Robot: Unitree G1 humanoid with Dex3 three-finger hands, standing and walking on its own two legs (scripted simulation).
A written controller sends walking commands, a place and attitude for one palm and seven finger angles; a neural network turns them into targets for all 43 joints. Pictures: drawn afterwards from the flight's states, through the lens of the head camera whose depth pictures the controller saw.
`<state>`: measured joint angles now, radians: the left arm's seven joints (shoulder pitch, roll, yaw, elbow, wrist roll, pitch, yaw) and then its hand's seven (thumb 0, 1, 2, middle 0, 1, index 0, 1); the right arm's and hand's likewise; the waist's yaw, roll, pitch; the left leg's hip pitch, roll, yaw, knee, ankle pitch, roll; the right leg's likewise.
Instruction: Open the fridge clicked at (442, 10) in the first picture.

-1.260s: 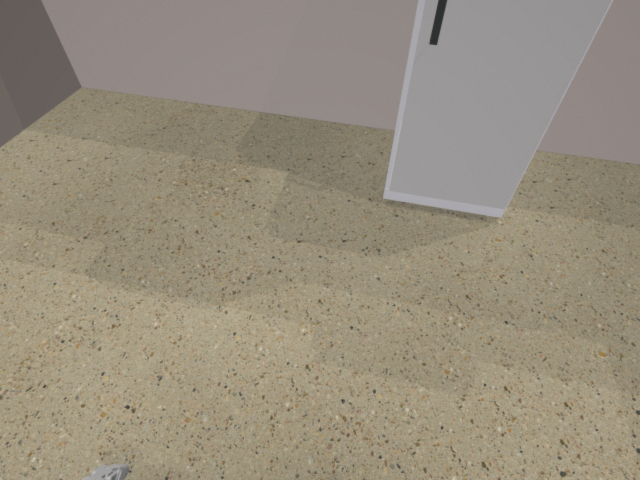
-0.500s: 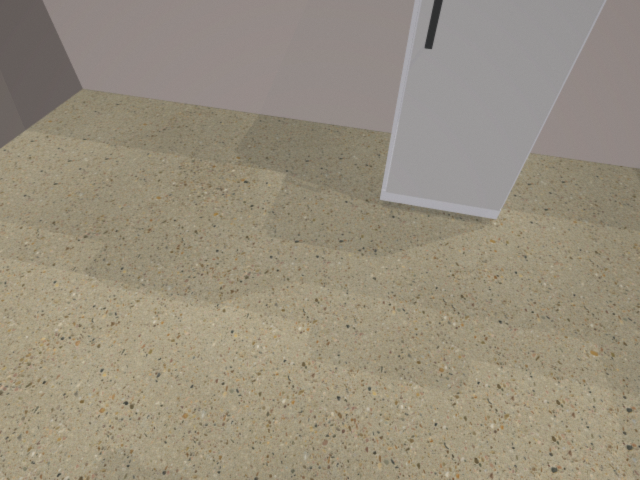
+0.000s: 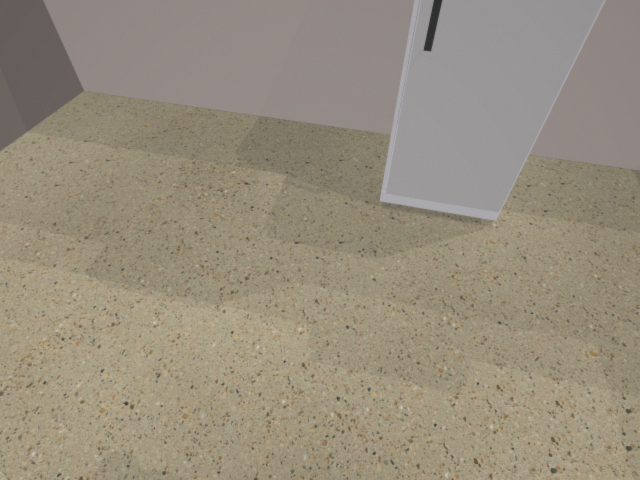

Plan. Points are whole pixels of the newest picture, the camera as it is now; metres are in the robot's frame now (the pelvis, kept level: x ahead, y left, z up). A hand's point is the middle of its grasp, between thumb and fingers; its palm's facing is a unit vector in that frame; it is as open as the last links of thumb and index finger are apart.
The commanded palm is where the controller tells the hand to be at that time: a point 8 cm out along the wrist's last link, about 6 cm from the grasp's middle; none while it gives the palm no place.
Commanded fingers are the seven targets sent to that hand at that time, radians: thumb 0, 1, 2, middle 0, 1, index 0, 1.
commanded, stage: look at it before walking up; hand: left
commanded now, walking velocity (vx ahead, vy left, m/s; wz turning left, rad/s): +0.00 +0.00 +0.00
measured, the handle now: out of the picture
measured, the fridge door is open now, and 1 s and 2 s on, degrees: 0 0 0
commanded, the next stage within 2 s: walk to a spot facing it in 0.18 s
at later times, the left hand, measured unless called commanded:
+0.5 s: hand out of the picture +0.06 +0.22 -0.17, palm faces -0.06 -0.96 -0.26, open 7.4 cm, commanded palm none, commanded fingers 0.00 0.90 0.90 -0.20 -0.30 -0.20 -0.30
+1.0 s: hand (238, 461) +0.18 +0.14 -0.17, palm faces -0.25 -0.95 -0.18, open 7.4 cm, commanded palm none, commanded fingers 0.00 0.90 0.90 -0.20 -0.30 -0.20 -0.30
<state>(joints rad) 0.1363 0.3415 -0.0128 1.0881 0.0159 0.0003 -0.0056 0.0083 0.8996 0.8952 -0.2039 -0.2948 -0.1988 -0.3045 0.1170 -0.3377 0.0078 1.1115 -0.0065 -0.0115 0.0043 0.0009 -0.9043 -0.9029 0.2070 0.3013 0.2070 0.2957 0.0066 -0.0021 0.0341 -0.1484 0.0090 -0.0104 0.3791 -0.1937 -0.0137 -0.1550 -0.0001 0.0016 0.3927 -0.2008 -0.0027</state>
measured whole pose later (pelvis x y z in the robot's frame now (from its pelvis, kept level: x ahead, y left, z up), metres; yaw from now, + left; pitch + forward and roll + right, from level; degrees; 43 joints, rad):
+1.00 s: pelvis +0.16 -0.04 +0.00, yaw -18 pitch +1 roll +0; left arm 0.39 0.16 0.03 1.04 0.03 -0.05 -0.01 0.01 0.90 0.90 -0.20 -0.29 -0.20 -0.30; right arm 0.13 -0.20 -0.05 0.96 -0.02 -0.02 0.03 0.00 -0.91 -0.90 0.20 0.30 0.20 0.29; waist 0.03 0.01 0.04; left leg -0.61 0.13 0.06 0.92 -0.19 -0.06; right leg -0.10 0.06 0.03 0.37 -0.29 -0.05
